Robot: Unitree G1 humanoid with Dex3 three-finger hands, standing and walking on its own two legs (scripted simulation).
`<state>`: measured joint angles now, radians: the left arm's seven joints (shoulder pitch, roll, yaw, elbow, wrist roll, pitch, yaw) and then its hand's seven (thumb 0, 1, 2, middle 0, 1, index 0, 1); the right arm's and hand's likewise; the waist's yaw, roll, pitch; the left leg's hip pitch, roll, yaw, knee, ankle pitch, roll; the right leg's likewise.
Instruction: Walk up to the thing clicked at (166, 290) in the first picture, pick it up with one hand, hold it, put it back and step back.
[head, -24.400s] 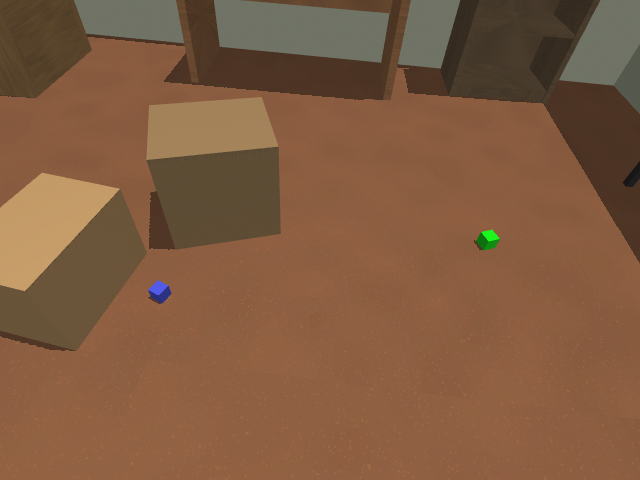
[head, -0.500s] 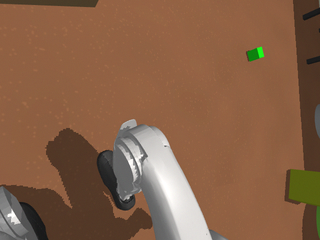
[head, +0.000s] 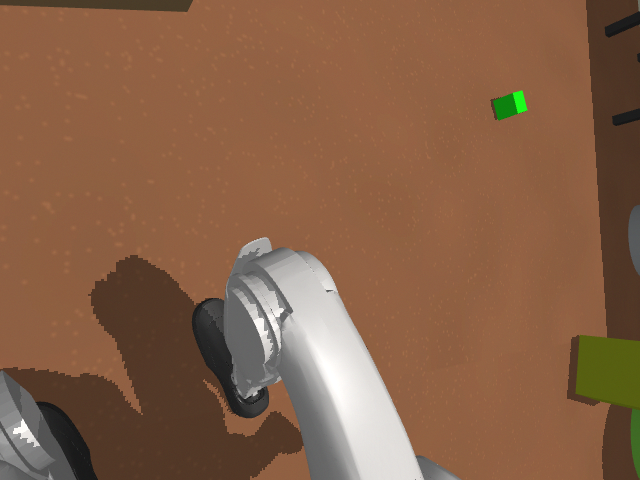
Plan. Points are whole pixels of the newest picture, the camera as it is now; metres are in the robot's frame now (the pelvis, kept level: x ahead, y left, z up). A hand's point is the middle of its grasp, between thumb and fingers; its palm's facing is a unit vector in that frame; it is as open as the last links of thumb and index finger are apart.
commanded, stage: open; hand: left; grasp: from above
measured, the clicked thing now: out of the picture +0.45 +0.33 -0.30
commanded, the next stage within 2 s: withdraw in 0.04 s
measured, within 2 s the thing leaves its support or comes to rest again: neither
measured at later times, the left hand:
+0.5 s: hand out of the picture +0.47 +0.34 -0.18, palm faces -0.20 -0.28 -0.94, open 12.8 cm
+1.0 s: hand out of the picture +0.42 +0.34 -0.12, palm faces -0.48 -0.06 -0.87, open 13.0 cm
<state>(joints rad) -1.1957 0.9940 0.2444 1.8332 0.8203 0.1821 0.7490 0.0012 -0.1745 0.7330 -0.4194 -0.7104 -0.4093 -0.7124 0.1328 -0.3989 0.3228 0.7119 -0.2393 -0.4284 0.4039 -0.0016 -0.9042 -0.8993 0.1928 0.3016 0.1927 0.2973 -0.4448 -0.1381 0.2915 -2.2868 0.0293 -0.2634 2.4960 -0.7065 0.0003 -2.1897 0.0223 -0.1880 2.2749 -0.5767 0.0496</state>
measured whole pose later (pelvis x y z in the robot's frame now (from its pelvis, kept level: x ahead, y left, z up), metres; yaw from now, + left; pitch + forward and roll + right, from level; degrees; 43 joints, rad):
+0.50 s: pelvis +0.01 +0.00 +0.02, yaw +1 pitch +32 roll -13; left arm -0.97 0.77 0.16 1.36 0.87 0.21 0.54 0.00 -0.28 0.81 -0.29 -0.78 -0.29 -0.77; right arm 0.22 -0.36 0.18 0.76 -0.15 -0.32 0.38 0.00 -0.91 -0.90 0.20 0.30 0.20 0.30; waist -0.32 -0.01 0.06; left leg -2.29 0.03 -0.22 2.43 -0.73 0.00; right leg -2.22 0.01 -0.16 2.24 -0.61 0.03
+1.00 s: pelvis +0.00 -0.01 +0.02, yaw +8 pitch +31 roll -7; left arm -0.94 0.73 -0.05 1.28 1.21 -0.26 0.22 0.00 -0.33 0.89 -0.25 -0.83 -0.23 -0.84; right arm 0.10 -0.32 0.06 0.70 -0.11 -0.08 0.12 0.00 -0.90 -0.90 0.19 0.30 0.20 0.30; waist -0.20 -0.01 -0.03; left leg -2.25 0.00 -0.11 2.36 -0.66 0.00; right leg -2.21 -0.03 -0.07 2.26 -0.60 0.02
